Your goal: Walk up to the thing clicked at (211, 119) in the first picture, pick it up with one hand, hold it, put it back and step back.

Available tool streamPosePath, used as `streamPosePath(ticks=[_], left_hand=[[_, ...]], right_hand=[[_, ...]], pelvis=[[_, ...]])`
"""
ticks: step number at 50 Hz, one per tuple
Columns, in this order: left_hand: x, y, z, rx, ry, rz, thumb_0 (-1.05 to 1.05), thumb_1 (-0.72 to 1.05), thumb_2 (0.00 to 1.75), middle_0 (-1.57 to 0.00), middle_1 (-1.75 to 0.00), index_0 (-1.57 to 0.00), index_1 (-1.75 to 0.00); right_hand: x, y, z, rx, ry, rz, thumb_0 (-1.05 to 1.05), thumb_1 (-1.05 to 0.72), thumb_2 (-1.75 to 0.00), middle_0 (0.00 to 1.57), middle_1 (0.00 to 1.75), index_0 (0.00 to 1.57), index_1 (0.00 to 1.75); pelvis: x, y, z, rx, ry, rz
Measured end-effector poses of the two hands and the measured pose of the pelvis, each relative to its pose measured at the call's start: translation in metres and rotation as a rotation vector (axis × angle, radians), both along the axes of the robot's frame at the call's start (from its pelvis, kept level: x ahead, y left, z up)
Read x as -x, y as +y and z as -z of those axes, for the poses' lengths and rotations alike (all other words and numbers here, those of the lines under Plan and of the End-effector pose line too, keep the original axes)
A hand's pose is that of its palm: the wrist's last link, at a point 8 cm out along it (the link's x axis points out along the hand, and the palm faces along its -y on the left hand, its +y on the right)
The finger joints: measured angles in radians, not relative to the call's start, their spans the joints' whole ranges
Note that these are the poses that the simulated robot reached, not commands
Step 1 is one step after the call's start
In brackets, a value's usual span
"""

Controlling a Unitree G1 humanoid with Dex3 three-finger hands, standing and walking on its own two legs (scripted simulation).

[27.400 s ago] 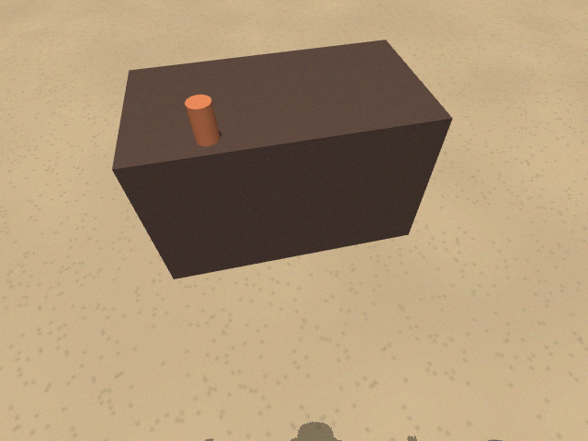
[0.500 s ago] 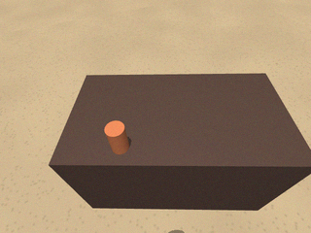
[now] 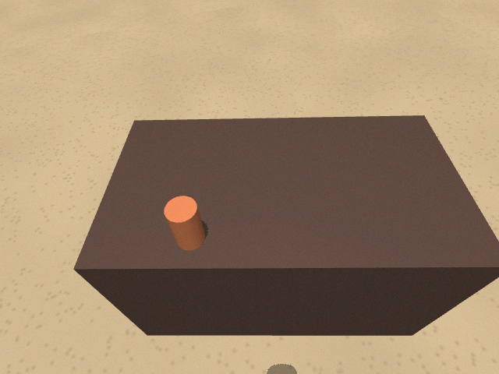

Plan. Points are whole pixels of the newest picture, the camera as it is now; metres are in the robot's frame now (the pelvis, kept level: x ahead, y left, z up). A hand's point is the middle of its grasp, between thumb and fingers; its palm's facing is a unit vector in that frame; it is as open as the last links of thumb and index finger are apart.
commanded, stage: stand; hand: left
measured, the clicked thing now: (186, 224) +0.44 +0.18 -0.12
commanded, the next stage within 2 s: step back in 0.88 s
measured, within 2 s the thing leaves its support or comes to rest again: neither
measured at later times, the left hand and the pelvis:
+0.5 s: hand out of the picture +0.08 +0.25 -0.16, palm faces -0.01 -0.94 -0.33, open 7.3 cm; pelvis +0.01 +0.00 +0.00, yaw +0 degrees
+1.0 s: hand out of the picture +0.09 +0.26 -0.16, palm faces +0.00 -0.93 -0.35, open 7.3 cm; pelvis -0.01 +0.01 -0.01, yaw -1 degrees
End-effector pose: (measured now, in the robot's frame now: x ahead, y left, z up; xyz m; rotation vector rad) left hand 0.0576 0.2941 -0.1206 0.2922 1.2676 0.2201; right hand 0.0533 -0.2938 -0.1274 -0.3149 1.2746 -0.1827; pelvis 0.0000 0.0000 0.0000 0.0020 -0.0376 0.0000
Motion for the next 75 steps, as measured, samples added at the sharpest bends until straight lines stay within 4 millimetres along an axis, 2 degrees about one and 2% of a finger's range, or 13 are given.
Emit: streamPosePath(ticks=[22,44,47,51,56,60,62,65,67,75], left_hand=[[-0.016,-0.002,-0.001,0.001,-0.026,0.017,0.00,0.91,0.90,-0.20,-0.30,-0.21,-0.30],[-0.017,0.002,-0.001,0.000,-0.010,0.020,0.00,0.91,0.90,-0.20,-0.30,-0.21,-0.30],[-0.019,0.006,0.000,-0.005,-0.025,0.011,0.00,0.91,0.90,-0.20,-0.30,-0.21,-0.30],[-0.021,0.018,0.002,-0.027,-0.050,0.029,0.00,0.91,0.90,-0.20,-0.30,-0.21,-0.30],[-0.024,0.042,0.009,-0.057,-0.079,0.094,0.00,0.91,0.90,-0.20,-0.30,-0.21,-0.30],[-0.033,0.064,0.025,-0.050,-0.136,0.113,0.00,0.91,0.90,-0.20,-0.30,-0.21,-0.30],[-0.031,0.069,0.027,-0.047,-0.146,0.109,0.00,0.91,0.90,-0.20,-0.30,-0.21,-0.30],[-0.020,0.070,0.025,-0.035,-0.127,0.102,0.00,0.91,0.90,-0.20,-0.30,-0.20,-0.30],[-0.008,0.070,0.023,-0.025,-0.111,0.105,0.00,0.91,0.90,-0.20,-0.30,-0.20,-0.30],[0.040,0.066,0.021,-0.024,-0.040,0.139,0.00,0.91,0.90,-0.20,-0.30,-0.21,-0.30]], right_hand=[[-0.012,-0.002,-0.003,0.004,-0.024,0.005,0.00,-0.90,-0.90,0.20,0.30,0.20,0.30],[-0.008,0.001,-0.003,0.007,-0.009,0.010,0.00,-0.90,-0.90,0.20,0.30,0.20,0.30],[-0.009,-0.002,-0.001,0.008,-0.011,0.020,0.00,-0.90,-0.90,0.20,0.30,0.20,0.30],[-0.009,-0.007,0.000,0.033,-0.019,0.021,0.00,-0.90,-0.90,0.20,0.30,0.20,0.30],[0.008,-0.004,-0.005,0.077,-0.033,0.026,0.00,-0.90,-0.90,0.20,0.30,0.20,0.30],[0.042,0.007,-0.003,0.133,-0.012,0.020,0.00,-0.90,-0.90,0.20,0.30,0.20,0.30],[0.062,0.017,-0.006,0.134,0.024,0.025,0.00,-0.90,-0.90,0.20,0.30,0.20,0.30],[0.087,0.030,-0.014,0.127,0.061,0.041,0.00,-0.90,-0.90,0.20,0.30,0.20,0.30],[0.097,0.035,-0.017,0.127,0.066,0.050,0.00,-0.90,-0.90,0.20,0.30,0.21,0.30],[0.107,0.041,-0.010,0.105,-0.028,0.058,0.00,-0.90,-0.90,0.20,0.30,0.21,0.30]], pelvis=[[-0.005,-0.001,0.000,0.002,0.002,0.005],[-0.008,0.002,0.000,0.002,0.005,0.010],[-0.001,0.003,0.002,0.002,0.012,0.012],[0.017,0.009,0.008,0.001,0.019,0.013],[0.041,0.028,0.016,-0.008,0.028,0.018],[0.058,0.048,0.032,0.000,0.026,0.009],[0.066,0.053,0.030,0.000,0.012,0.016],[0.074,0.056,0.021,0.017,0.017,0.013],[0.079,0.059,0.017,0.024,0.023,0.023],[0.106,0.061,0.017,0.027,0.020,0.075]])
